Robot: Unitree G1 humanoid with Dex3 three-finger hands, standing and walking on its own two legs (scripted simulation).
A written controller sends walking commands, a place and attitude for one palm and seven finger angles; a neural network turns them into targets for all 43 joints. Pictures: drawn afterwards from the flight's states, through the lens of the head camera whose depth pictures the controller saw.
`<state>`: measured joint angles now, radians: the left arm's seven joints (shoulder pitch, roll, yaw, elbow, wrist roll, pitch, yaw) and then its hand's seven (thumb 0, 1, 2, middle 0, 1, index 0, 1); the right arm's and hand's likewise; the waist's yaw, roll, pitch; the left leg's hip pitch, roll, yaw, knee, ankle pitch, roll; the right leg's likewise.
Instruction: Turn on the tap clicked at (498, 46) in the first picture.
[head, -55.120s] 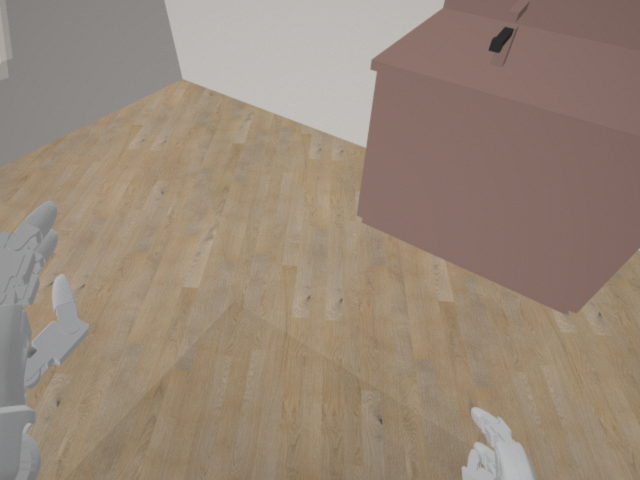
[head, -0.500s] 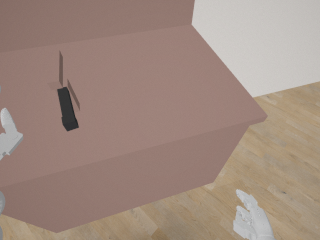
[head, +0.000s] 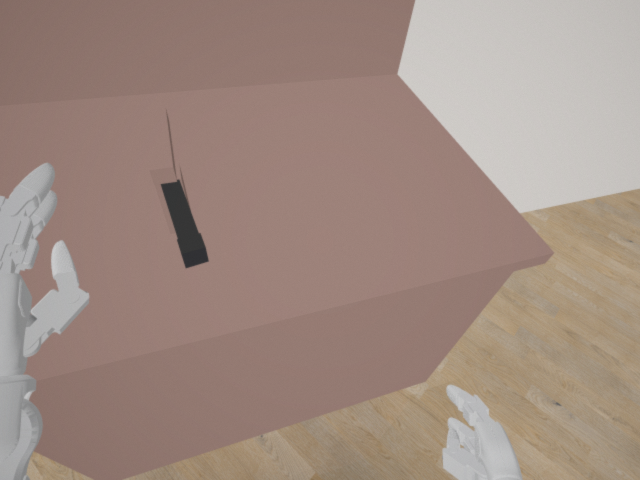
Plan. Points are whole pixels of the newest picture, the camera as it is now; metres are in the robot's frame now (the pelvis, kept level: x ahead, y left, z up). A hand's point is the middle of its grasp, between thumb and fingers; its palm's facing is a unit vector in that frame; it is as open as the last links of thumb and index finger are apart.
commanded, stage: come to a stop and stand still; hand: left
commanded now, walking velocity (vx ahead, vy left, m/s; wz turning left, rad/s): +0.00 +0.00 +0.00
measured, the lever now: (193, 250) +0.34 +0.20 +0.09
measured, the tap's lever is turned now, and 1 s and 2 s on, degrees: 8 8 8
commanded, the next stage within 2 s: look again from close up in 0.10 s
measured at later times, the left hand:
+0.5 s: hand (101, 318) +0.21 +0.22 +0.16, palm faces +0.42 -0.84 -0.34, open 7.4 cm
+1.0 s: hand (71, 276) +0.23 +0.24 +0.19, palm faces +0.49 -0.77 -0.41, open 7.4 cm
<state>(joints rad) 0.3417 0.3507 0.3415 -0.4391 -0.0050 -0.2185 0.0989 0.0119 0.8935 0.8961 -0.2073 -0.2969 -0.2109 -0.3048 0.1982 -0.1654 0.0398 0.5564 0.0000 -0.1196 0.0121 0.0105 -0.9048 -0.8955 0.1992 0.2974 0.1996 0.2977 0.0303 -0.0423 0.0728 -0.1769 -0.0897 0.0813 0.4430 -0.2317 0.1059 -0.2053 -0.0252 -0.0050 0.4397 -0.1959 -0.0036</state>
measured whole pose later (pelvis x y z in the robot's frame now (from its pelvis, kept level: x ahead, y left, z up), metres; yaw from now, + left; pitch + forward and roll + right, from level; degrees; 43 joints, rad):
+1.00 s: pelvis -0.01 -0.05 +0.00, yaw +1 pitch -1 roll -1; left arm 0.18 0.48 0.44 -0.31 -0.02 -0.26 0.08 0.01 0.89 0.90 -0.21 -0.30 -0.22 -0.31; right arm 0.21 -0.20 0.02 0.59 0.01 -0.15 -0.01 0.01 -0.91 -0.90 0.20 0.30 0.20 0.30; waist 0.06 -0.03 0.07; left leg -0.25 -0.04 0.03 0.48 -0.22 0.06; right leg -0.24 0.02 -0.06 0.41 -0.16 -0.03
